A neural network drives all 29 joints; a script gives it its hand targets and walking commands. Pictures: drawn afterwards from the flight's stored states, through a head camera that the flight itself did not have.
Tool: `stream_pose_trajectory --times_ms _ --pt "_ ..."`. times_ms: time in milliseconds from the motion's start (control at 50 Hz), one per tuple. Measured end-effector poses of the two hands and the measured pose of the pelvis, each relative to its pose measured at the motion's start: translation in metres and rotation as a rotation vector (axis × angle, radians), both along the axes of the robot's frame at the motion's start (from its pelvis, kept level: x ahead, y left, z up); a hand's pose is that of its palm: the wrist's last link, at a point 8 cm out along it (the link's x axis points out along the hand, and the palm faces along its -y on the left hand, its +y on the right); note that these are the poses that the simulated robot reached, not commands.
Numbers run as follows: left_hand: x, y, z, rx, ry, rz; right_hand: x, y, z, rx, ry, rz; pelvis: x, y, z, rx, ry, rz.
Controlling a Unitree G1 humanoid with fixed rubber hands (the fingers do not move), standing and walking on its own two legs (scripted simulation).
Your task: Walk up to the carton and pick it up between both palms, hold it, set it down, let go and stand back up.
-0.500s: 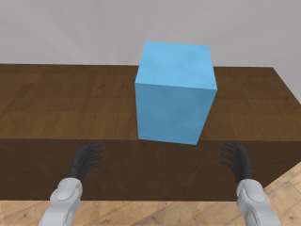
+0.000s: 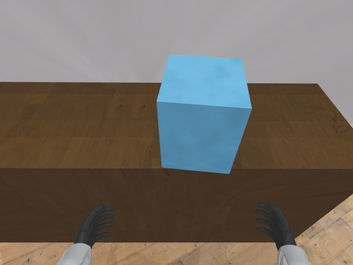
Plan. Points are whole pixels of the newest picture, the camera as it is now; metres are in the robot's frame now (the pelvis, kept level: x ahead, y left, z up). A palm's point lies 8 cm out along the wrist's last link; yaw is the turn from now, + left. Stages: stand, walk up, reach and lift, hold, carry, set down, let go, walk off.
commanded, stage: set down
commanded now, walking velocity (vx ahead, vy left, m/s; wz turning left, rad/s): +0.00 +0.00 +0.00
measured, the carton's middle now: (200, 115) +0.49 -0.03 +0.06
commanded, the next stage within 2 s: let go in 0.42 s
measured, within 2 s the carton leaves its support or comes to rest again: neither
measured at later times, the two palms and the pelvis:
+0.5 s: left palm out of the picture +0.13 +0.23 -0.08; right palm (282, 264) +0.15 -0.21 -0.09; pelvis +0.00 +0.00 +0.00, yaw +0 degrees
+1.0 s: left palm out of the picture +0.14 +0.22 -0.08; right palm out of the picture +0.15 -0.23 -0.09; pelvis -0.01 +0.00 -0.01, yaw +1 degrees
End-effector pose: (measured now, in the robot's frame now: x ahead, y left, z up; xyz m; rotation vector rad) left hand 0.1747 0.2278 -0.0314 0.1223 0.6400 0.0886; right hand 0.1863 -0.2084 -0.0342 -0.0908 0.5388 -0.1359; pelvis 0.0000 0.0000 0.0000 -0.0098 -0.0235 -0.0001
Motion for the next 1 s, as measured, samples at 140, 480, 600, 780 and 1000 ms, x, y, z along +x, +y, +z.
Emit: stream_pose_trajectory --times_ms 140,480,600,780,1000 --pt "-0.013 0.001 -0.014 0.016 0.062 0.010 -0.011 -0.001 -0.016 -0.014 0.049 0.019 0.000 0.000 -0.001 0.001 -0.001 -0.003" --pt "-0.040 0.006 -0.045 0.045 0.217 0.034 -0.035 -0.004 -0.050 -0.037 0.176 0.059 -0.004 -0.001 -0.004 0.002 0.005 0.007" --pt "-0.033 0.001 -0.048 0.056 0.213 0.005 -0.037 -0.015 -0.056 -0.045 0.183 0.046 -0.007 -0.002 -0.007 0.003 0.016 0.004" --pt "-0.022 -0.004 -0.047 0.052 0.176 -0.011 -0.035 -0.024 -0.050 -0.067 0.152 0.044 -0.006 -0.004 -0.007 0.002 0.003 0.005" --pt "-0.037 -0.005 -0.052 0.058 0.170 -0.005 -0.038 -0.020 -0.055 -0.074 0.196 0.061 -0.008 -0.002 -0.008 -0.001 0.011 0.013"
